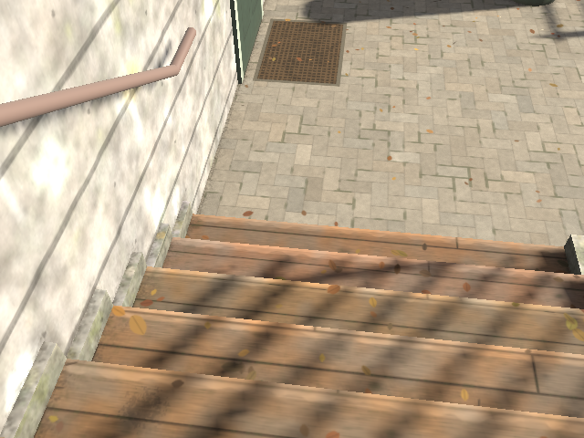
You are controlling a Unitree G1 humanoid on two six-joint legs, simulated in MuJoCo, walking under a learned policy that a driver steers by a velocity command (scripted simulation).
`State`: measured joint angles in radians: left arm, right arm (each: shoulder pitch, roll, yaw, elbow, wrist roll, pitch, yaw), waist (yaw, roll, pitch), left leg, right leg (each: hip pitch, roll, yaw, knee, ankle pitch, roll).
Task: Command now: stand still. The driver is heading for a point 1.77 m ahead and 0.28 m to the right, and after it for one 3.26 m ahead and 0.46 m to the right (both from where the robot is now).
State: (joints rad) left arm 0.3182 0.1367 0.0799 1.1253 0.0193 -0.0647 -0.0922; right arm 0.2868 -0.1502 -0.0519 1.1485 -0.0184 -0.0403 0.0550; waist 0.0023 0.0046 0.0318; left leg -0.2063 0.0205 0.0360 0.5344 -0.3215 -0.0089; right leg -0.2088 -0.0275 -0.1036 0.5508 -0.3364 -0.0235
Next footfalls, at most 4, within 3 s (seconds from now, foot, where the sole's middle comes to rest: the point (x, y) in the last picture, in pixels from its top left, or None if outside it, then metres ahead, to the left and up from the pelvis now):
1.18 right None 0.34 -0.11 -0.94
1.58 left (297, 429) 0.64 0.03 -1.11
2.14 right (393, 374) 0.89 -0.29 -1.28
2.70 left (326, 311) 1.24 -0.09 -1.45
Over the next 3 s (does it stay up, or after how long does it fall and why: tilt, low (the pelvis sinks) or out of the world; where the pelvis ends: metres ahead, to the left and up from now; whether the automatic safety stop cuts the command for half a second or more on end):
stays up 1.27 -0.19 -0.72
